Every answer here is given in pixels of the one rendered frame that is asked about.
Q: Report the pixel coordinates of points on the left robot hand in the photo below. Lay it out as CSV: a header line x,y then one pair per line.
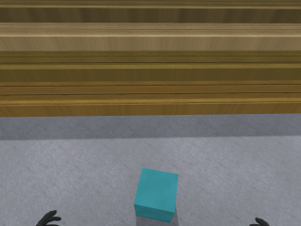
x,y
49,217

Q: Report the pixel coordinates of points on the carton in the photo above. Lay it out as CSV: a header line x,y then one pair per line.
x,y
156,195

